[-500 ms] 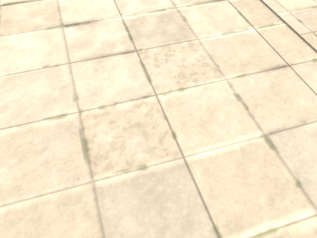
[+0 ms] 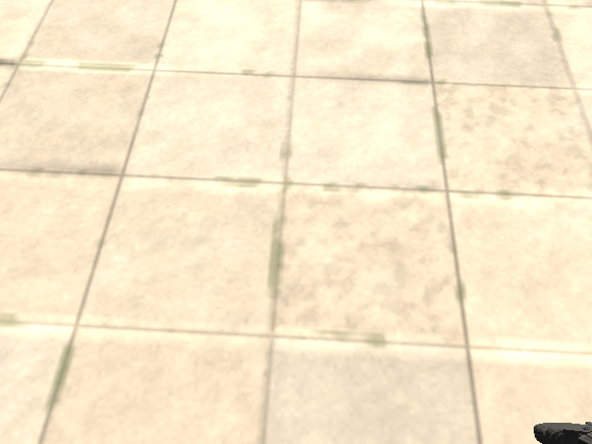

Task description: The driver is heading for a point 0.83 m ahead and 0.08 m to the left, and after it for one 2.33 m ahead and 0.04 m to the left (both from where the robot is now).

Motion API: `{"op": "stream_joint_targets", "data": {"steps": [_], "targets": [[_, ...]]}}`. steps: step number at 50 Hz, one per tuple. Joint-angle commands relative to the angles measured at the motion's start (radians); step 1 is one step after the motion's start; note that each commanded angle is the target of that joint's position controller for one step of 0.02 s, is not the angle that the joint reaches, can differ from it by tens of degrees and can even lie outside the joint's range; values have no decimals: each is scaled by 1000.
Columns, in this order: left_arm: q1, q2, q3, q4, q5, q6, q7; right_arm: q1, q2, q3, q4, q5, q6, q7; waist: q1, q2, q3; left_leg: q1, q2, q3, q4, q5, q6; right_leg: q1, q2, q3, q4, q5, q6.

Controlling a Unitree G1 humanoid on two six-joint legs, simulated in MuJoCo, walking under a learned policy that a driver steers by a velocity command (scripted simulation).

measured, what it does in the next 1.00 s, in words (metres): steps on the spot, turning left: right foot, then left foot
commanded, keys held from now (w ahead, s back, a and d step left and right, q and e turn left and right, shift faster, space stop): q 0.48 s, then no key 0.52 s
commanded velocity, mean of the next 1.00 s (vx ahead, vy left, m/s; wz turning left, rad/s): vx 0.03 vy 0.00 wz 0.40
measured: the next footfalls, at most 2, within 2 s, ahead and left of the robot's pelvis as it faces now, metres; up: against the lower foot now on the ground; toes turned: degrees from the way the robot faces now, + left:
right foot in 0.42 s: +0.19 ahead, -0.15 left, +0.00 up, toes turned +21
left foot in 0.78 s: +0.07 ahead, +0.09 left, +0.00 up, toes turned +20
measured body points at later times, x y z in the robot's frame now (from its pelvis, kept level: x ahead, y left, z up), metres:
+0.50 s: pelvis +0.09 -0.05 +0.02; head +0.12 -0.06 +0.47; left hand +0.14 +0.26 -0.07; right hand +0.33 -0.28 -0.07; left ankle +0.08 +0.06 -0.67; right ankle +0.15 -0.16 -0.72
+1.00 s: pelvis +0.09 -0.01 +0.02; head +0.09 +0.00 +0.47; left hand +0.08 +0.28 -0.10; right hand +0.34 -0.17 -0.07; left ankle +0.03 +0.08 -0.71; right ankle +0.15 -0.16 -0.71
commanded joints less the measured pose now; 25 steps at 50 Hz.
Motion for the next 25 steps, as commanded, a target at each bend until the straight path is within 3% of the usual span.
{"op": "stream_joint_targets", "data": {"steps": [1,2,3,4,5,7,10,14,17,19,20,21,22,23,24,25], "targets": [[12,152,20,-119,-24,-24,-23,142,-182,-53,-73,6,3,-17,-93,63,-379,657,358,-564,-239,272,282,-467,28,195,444,-20,-2],[-11,136,19,-115,-12,-15,-10,97,-149,-45,-68,19,6,-21,-58,-22,-255,504,302,-480,-267,172,220,-468,-12,182,352,44,1],[-21,145,24,-115,3,0,5,62,-127,-38,-73,21,11,-28,-38,-6,-202,384,269,-431,-286,129,192,-427,-37,184,271,89,4],[-9,145,26,-116,7,13,7,46,-132,-39,-80,7,16,-32,-15,30,-176,281,235,-404,-308,108,179,-355,-37,179,229,118,7],[8,132,25,-115,12,18,9,32,-140,-43,-85,-4,18,-34,-3,55,-171,226,213,-384,-315,138,178,-316,-24,165,193,136,14],[17,105,17,-113,17,20,15,38,-155,-51,-83,-7,20,-44,-1,69,-192,203,195,-354,-303,223,180,-293,-10,157,100,153,33],[-22,92,11,-126,16,24,19,43,-169,-57,-85,6,36,-63,-18,71,-224,219,178,-373,-287,107,162,-296,-2,173,-13,216,55],[-79,90,11,-147,6,19,11,36,-167,-58,-93,7,57,-73,-42,117,-199,198,153,-434,-288,-117,128,-262,18,185,-154,260,56],[-88,97,16,-156,-2,0,-1,54,-163,-58,-94,9,66,-68,-55,142,-203,249,161,-499,-244,-64,117,-215,39,185,-277,231,38],[-46,97,22,-146,-6,-11,-10,43,-154,-54,-99,20,74,-68,-23,148,-204,262,142,-523,-192,-4,86,-123,50,170,-462,295,10],[-15,114,32,-137,-2,-14,-11,49,-138,-48,-100,27,78,-71,-6,132,-201,225,106,-504,-146,-33,48,-30,14,177,-582,382,-12],[-2,185,48,-145,15,-9,-6,95,-86,-34,-101,22,79,-71,-31,-23,-223,123,27,-397,25,-263,-14,80,-188,336,-640,423,-85],[-30,254,65,-137,49,6,-7,86,-94,-40,-139,29,67,-66,-65,-330,-152,-90,-127,-174,214,-474,-73,69,-358,577,-684,604,-252],[-66,193,53,-169,55,3,-5,98,-183,-67,-118,7,55,-64,-46,-253,-159,-104,-52,-189,448,-483,-115,41,-404,596,-674,656,-309],[-105,142,38,-184,44,4,1,116,-205,-81,-91,18,60,-62,-57,-173,-154,-93,-39,-185,536,-421,-132,27,-348,486,-649,672,-276],[-129,120,32,-188,28,5,3,139,-177,-78,-64,19,73,-68,-66,-130,-142,-86,-33,-171,582,-375,-154,27,-279,395,-627,671,-235]]}}
Velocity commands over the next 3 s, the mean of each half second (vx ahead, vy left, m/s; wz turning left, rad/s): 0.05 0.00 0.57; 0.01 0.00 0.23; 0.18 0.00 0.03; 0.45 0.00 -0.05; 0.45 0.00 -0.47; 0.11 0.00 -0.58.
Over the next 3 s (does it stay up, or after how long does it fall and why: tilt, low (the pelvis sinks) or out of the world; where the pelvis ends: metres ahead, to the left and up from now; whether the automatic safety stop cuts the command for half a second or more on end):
stays up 0.82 0.17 0.02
